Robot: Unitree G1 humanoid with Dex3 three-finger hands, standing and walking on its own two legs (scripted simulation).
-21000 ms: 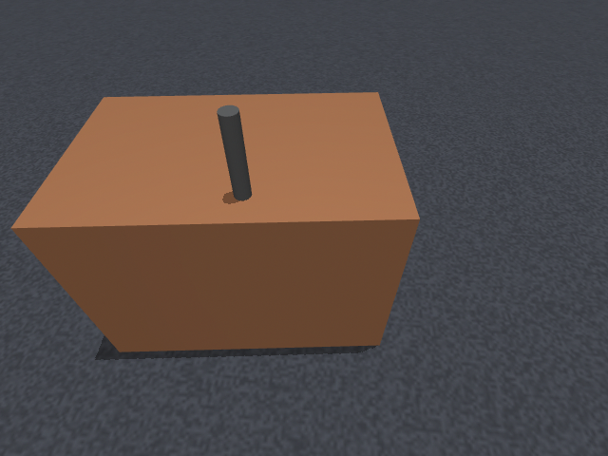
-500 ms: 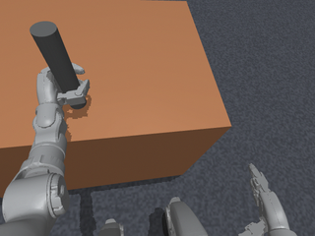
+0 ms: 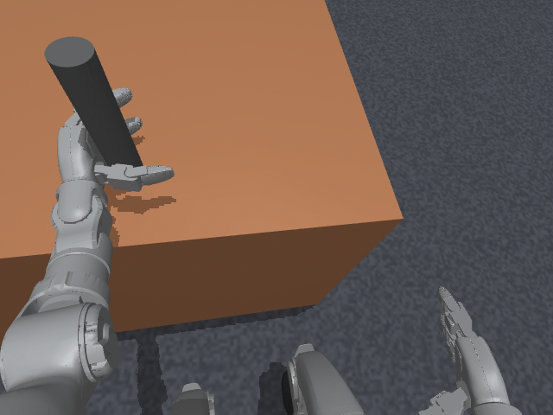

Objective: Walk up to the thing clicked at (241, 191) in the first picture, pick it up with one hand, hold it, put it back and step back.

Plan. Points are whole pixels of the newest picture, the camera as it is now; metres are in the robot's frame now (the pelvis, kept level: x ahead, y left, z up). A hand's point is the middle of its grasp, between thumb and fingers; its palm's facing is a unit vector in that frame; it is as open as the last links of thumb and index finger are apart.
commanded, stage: open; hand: left
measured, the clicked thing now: (108, 129) +0.50 +0.16 +0.09
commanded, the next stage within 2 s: withdraw in 0.02 s
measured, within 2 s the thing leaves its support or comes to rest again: neither
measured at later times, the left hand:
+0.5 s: hand (62, 100) +0.51 +0.19 +0.13, palm faces +0.08 -1.00 -0.02, open 17.3 cm
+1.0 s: hand out of the picture +0.45 +0.28 +0.16, palm faces +0.27 -0.92 -0.29, open 17.4 cm
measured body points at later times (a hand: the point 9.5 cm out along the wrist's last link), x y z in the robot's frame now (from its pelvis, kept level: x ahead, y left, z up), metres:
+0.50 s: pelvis +0.01 +0.00 +0.02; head +0.11 +0.03 +0.46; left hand +0.50 +0.25 +0.13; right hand +0.16 -0.26 +0.01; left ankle -0.01 +0.14 -0.64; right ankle +0.07 -0.14 -0.64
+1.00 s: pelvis +0.03 +0.00 +0.07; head +0.07 +0.00 +0.51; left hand +0.43 +0.33 +0.18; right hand +0.17 -0.25 +0.01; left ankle -0.01 +0.14 -0.64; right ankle +0.07 -0.14 -0.64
